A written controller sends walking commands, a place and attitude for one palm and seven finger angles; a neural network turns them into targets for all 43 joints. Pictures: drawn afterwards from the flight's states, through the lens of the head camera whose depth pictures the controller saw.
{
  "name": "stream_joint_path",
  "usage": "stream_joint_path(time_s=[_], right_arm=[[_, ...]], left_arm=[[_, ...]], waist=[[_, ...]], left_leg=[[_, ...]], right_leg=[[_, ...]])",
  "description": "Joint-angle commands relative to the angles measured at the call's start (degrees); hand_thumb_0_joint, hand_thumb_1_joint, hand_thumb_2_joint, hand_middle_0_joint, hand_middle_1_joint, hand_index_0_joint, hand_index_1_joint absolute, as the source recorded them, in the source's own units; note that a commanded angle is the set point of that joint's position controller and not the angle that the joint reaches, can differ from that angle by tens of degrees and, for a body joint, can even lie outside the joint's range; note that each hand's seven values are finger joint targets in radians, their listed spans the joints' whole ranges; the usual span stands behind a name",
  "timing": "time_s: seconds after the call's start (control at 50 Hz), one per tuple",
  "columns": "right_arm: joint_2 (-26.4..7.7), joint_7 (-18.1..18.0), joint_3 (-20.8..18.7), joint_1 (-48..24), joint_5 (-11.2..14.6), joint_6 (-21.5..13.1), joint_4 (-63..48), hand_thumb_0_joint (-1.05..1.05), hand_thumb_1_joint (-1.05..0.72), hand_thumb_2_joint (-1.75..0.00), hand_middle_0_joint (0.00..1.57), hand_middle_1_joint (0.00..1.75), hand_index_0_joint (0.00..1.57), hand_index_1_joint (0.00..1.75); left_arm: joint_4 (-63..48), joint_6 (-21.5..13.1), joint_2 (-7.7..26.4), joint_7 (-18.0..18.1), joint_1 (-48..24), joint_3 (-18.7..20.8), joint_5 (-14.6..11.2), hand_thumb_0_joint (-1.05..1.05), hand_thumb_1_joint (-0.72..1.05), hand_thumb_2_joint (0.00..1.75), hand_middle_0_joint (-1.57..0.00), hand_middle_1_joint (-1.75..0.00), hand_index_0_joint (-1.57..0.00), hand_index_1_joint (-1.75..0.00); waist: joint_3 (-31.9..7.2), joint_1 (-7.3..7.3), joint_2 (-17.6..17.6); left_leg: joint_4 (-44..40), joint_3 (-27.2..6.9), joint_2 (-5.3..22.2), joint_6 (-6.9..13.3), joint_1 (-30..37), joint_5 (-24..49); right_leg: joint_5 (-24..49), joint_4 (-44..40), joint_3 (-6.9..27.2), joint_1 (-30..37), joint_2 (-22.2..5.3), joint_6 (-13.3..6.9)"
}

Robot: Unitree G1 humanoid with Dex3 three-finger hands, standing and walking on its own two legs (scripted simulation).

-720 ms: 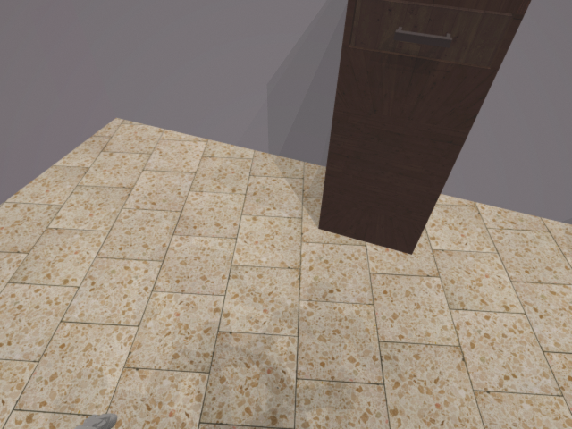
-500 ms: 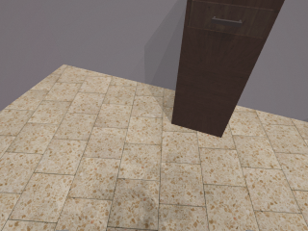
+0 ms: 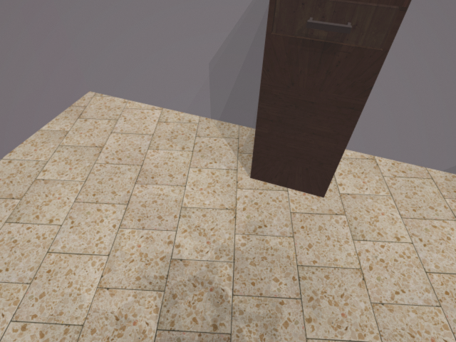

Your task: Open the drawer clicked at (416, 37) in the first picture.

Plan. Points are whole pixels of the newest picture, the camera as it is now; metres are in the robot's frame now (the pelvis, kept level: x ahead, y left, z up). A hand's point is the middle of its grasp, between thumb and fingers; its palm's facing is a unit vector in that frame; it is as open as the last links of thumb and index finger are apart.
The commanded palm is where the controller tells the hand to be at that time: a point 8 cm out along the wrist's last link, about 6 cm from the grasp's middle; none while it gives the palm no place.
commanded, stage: stand and wait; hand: left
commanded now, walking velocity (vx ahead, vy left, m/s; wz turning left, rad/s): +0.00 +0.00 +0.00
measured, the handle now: (329, 24) +1.06 -0.28 +0.13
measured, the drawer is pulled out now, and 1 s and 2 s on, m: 0.00 0.00 0.00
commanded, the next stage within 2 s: look at it before walking up in 0.10 s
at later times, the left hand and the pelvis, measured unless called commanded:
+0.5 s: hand out of the picture +0.09 +0.24 -0.15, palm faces -0.03 -0.94 -0.33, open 7.4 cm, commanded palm none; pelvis +0.01 +0.00 +0.00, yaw +0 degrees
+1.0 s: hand out of the picture +0.08 +0.24 -0.16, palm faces -0.06 -0.94 -0.32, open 7.4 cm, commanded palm none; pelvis +0.01 +0.00 +0.00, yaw -3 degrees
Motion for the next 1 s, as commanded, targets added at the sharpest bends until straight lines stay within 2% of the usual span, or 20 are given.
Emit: stream_joint_path(time_s=[0.0, 0.24, 0.42, 0.66, 0.82, 0.84, 0.88, 0.9, 0.98], right_arm=[[-11.4, -0.5, -2.2, -3.6, -0.1, -1.6, -3.7, 0.00, -0.90, -0.90, 0.20, 0.30, 0.20, 0.30], [-11.5, -0.5, -2.1, -3.9, -0.1, -1.7, -3.5, 0.00, -0.90, -0.90, 0.20, 0.30, 0.20, 0.30], [-11.4, -0.6, -2.1, -4.5, 0.0, -1.8, -3.6, 0.00, -0.90, -0.90, 0.20, 0.30, 0.20, 0.30], [-11.5, -0.6, -2.0, -4.9, 0.0, -1.6, -3.5, 0.00, -0.90, -0.90, 0.20, 0.30, 0.20, 0.30], [-11.9, -0.8, -2.1, -5.0, 0.0, -1.8, -3.6, 0.00, -0.90, -0.90, 0.20, 0.30, 0.20, 0.30], [-11.2, -0.9, -2.1, -4.5, -0.1, -1.7, -3.6, 0.00, -0.90, -0.90, 0.20, 0.30, 0.20, 0.30], [-6.0, -1.2, -1.5, -1.6, -0.1, -1.0, -3.6, 0.00, -0.90, -0.90, 0.20, 0.30, 0.20, 0.30], [-4.9, -1.4, -1.4, -0.6, -0.1, -0.4, -3.9, 0.00, -0.90, -0.90, 0.20, 0.30, 0.20, 0.30], [-6.4, -1.9, -3.0, 0.3, -0.2, 0.4, -6.8, 0.00, -0.90, -0.90, 0.20, 0.30, 0.20, 0.30]], left_arm=[[-3.8, -1.6, 11.7, 0.9, -2.7, 2.3, -0.2, 0.00, 0.90, 0.90, -0.20, -0.30, -0.20, -0.30], [-3.9, -1.6, 11.7, 0.9, -3.4, 2.4, -0.1, 0.00, 0.90, 0.90, -0.20, -0.30, -0.20, -0.30], [-3.8, -1.8, 11.6, 0.9, -3.4, 2.4, -0.1, 0.00, 0.90, 0.90, -0.20, -0.30, -0.20, -0.30], [-3.5, -1.8, 11.8, 0.9, -3.3, 2.4, -0.1, 0.00, 0.90, 0.90, -0.20, -0.30, -0.20, -0.30], [-3.6, -1.6, 12.0, 0.8, -3.6, 2.5, -0.1, 0.00, 0.90, 0.90, -0.20, -0.30, -0.20, -0.30], [-3.9, -1.3, 11.3, 0.8, -3.4, 2.5, -0.1, 0.00, 0.90, 0.90, -0.20, -0.30, -0.20, -0.30], [-3.8, 0.0, 6.7, 1.0, -1.0, 2.0, -0.2, 0.00, 0.90, 0.90, -0.20, -0.30, -0.20, -0.30], [-4.1, 0.6, 5.7, 1.1, 0.0, 1.9, -0.1, 0.00, 0.90, 0.90, -0.20, -0.30, -0.20, -0.30], [-7.0, 1.8, 5.6, 0.7, 1.2, 2.9, 0.1, 0.00, 0.90, 0.90, -0.20, -0.30, -0.20, -0.30]], waist=[[-2.1, -0.09, -0.9], [-2.4, -0.08, 0.1], [-3.9, 0.03, -0.4], [-3.3, 0.03, -0.3], [-3.8, -0.04, 0.1], [-3.6, -0.14, 0.4], [-4.1, -0.29, -0.2], [-3.7, -0.40, -0.8], [-3.4, -0.52, 2.0]], left_leg=[[-5.0, -5.9, 6.2, 1.8, -0.4, 1.0], [-5.7, -5.9, 6.5, 1.7, 0.2, 2.1], [-5.2, -5.4, 6.7, 1.7, 1.8, 6.3], [-5.6, -5.5, 6.6, 1.6, 2.2, 5.6], [-5.6, -4.8, 7.1, 1.5, 3.5, 6.9], [-4.7, -4.0, 7.3, 1.3, 3.8, 7.7], [-2.0, -1.9, 7.6, 0.7, 4.0, 9.2], [-1.2, -1.2, 7.8, 0.4, 3.8, 9.1], [0.0, -1.4, 10.6, 1.7, 4.1, 8.2]], right_leg=[[-1.1, -6.1, 6.3, -0.5, -6.4, -2.3], [0.7, -6.0, 6.0, 0.2, -6.2, -2.1], [6.3, -5.4, 5.6, 1.8, -6.4, -2.1], [5.3, -6.5, 5.7, 1.8, -6.4, -2.1], [7.8, -5.9, 5.9, 1.7, -6.2, -2.2], [9.6, -4.9, 6.2, 1.0, -6.0, -2.2], [13.4, -2.2, 6.4, -0.3, -5.9, -1.7], [14.2, -1.1, 6.8, -1.5, -5.6, -1.6], [13.5, 5.5, 6.3, -7.0, -2.9, -1.3]])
